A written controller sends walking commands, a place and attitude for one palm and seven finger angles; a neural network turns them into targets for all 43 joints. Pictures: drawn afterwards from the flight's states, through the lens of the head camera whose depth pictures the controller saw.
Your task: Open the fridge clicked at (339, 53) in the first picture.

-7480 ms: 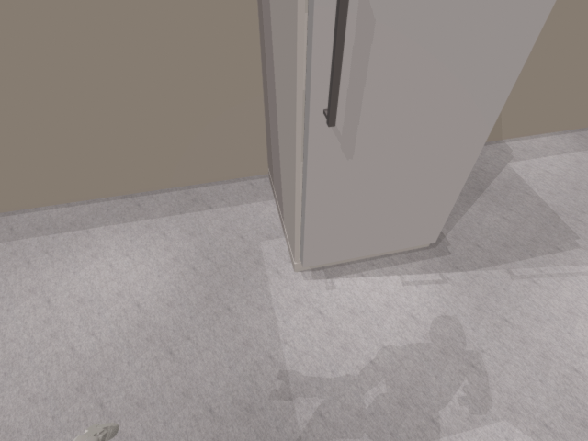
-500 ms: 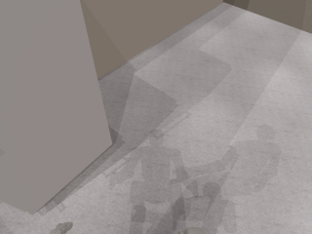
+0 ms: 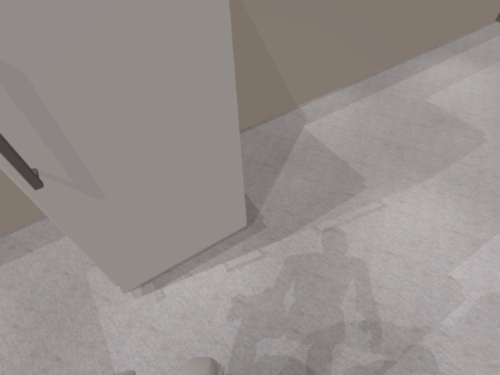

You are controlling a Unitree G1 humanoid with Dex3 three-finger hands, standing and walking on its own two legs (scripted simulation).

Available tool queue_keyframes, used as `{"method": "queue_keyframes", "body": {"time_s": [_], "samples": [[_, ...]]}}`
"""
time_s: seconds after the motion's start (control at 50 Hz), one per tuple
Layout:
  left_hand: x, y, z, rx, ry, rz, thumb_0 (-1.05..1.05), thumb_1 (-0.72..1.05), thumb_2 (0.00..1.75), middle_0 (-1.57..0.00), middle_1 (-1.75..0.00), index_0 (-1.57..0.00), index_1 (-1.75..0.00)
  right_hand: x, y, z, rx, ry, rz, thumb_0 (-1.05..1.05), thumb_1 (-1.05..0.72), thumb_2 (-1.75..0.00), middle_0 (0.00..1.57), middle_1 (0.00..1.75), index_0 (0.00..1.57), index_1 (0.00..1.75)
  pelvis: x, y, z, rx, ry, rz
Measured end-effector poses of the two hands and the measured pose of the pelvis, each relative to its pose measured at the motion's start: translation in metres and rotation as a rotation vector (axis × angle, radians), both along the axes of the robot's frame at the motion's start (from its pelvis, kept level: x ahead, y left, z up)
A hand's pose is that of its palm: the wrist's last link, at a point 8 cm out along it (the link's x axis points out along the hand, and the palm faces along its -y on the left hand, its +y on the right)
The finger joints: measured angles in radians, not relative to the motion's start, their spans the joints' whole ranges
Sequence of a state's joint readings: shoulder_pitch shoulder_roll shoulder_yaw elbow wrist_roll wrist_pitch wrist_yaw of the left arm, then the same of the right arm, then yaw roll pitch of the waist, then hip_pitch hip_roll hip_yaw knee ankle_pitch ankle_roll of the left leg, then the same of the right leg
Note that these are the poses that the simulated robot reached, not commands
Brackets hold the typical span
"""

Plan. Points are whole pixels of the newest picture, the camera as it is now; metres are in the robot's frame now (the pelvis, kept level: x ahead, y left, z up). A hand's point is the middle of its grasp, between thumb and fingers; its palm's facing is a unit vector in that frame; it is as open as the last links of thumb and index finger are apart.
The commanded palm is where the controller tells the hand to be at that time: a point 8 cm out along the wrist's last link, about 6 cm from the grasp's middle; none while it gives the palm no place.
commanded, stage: turn to face it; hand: left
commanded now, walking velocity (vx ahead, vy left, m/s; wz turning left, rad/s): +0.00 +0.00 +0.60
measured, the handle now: out of the picture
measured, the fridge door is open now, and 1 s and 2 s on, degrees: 0 0 0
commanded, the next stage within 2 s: take the last steps up to it in 0.84 s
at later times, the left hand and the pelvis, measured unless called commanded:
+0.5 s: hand out of the picture +0.03 +0.28 -0.15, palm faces +0.33 -0.91 -0.26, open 7.4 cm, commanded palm none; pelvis -0.01 +0.04 +0.00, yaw +17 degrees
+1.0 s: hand out of the picture -0.12 +0.21 -0.18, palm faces +0.57 -0.79 -0.25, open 7.4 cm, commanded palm none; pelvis -0.04 +0.01 -0.01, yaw +32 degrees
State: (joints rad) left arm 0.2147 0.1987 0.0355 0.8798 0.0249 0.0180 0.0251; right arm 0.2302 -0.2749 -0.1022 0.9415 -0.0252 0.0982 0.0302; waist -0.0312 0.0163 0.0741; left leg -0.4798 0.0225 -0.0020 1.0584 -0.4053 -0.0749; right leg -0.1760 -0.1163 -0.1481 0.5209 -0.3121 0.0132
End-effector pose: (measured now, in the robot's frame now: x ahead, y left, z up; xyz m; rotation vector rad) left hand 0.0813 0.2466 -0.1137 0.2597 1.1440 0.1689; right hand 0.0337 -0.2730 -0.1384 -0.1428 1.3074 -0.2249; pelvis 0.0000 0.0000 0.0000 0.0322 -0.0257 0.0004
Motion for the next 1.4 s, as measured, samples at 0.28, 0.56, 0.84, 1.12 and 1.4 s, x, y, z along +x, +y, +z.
{"method": "queue_keyframes", "body": {"time_s": [0.28,0.56,0.84,1.12,1.4], "samples": [[-0.105,0.079,-0.037,-0.032,0.168,0.28,0.01,0.91,0.9,-0.2,-0.3,-0.2,-0.3,0.114,0.08,0.024,-0.073,-0.188,0.311,0.0,-0.91,-0.9,0.2,0.29,0.2,0.3,-0.006,0.048,-0.01,-0.049,0.008,0.166],[-0.066,0.059,-0.002,-0.006,-0.082,0.348,0.01,0.91,0.9,-0.2,-0.3,-0.2,-0.3,0.106,0.088,0.005,0.022,-0.111,0.401,0.0,-0.9,-0.9,0.2,0.3,0.2,0.3,-0.01,0.026,-0.004,-0.042,0.002,0.337],[-0.149,0.002,0.002,0.0,-0.017,0.517,0.01,0.91,0.9,-0.2,-0.3,-0.21,-0.3,0.103,0.06,-0.006,0.033,-0.01,0.511,0.0,-0.91,-0.9,0.2,0.29,0.2,0.3,-0.02,-0.002,0.0,0.005,-0.016,0.498],[-0.278,-0.01,-0.037,-0.141,0.203,0.69,0.01,0.91,0.9,-0.2,-0.3,-0.2,-0.3,0.098,0.131,0.016,0.0,-0.114,0.673,0.0,-0.91,-0.9,0.2,0.29,0.2,0.3,-0.05,0.026,-0.002,-0.029,-0.023,0.561],[-0.194,-0.004,-0.021,-0.15,0.133,0.632,0.01,0.91,0.9,-0.2,-0.3,-0.2,-0.3,0.046,0.097,-0.004,0.023,0.126,0.546,0.0,-0.91,-0.9,0.2,0.29,0.2,0.3,-0.004,0.032,0.004,-0.012,-0.006,0.562]]}}
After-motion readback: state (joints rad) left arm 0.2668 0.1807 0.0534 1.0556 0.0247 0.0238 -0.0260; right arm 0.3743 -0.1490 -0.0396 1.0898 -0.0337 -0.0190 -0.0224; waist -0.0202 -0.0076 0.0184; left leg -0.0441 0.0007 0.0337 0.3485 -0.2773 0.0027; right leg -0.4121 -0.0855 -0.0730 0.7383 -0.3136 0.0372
